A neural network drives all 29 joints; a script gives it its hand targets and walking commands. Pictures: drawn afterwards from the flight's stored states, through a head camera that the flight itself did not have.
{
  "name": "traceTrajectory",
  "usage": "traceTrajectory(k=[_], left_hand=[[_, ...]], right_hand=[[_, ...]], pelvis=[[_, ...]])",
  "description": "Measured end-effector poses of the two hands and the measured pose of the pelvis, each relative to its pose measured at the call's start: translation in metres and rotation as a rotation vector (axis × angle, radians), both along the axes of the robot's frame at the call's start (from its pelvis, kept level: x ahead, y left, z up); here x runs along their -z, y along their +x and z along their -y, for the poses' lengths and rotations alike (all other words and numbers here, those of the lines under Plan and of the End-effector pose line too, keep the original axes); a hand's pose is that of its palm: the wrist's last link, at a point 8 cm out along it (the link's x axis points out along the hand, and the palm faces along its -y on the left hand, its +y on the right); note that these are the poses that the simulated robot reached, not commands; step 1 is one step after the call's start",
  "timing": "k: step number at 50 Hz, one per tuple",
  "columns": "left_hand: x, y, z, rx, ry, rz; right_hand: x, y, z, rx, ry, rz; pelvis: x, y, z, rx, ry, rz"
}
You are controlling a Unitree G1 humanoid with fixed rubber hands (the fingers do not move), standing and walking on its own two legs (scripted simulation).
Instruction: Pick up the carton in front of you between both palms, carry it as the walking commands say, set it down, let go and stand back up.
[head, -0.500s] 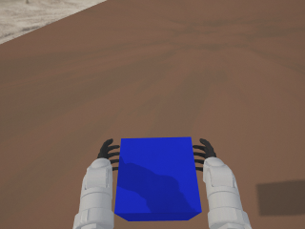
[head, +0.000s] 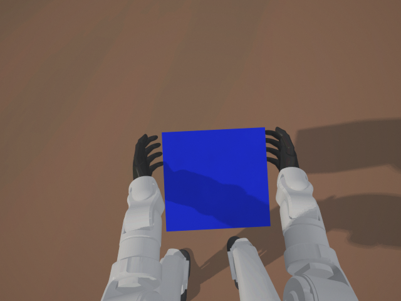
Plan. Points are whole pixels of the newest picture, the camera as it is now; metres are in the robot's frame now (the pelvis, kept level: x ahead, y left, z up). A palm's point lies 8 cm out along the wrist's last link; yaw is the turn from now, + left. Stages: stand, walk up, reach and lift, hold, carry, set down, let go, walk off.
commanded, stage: set down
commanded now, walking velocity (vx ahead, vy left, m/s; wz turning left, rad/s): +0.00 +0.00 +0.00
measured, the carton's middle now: (212, 174) +0.39 -0.03 -0.20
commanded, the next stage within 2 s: none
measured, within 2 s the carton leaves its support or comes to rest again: rests again in 1.80 s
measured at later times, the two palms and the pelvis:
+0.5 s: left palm (167, 173) +0.41 +0.08 -0.22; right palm (275, 165) +0.41 -0.21 -0.23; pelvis -0.03 -0.01 -0.14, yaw +2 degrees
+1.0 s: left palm (179, 176) +0.43 +0.07 -0.38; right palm (267, 169) +0.43 -0.23 -0.39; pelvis -0.05 -0.01 -0.25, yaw +4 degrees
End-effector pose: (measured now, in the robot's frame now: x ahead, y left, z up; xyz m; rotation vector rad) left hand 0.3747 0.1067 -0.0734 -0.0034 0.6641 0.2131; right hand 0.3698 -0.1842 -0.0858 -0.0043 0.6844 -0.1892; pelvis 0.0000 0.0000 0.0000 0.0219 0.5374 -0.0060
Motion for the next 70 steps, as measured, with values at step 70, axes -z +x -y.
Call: traceTrajectory(k=[70], left_hand=[[0.360, 0.077, 0.037, 0.039, -0.037, -0.045]], right_hand=[[0.351, 0.087, 0.042, -0.087, -0.018, -0.077]], pelvis=[[0.297, -0.051, 0.010, -0.075, 0.025, -0.207]])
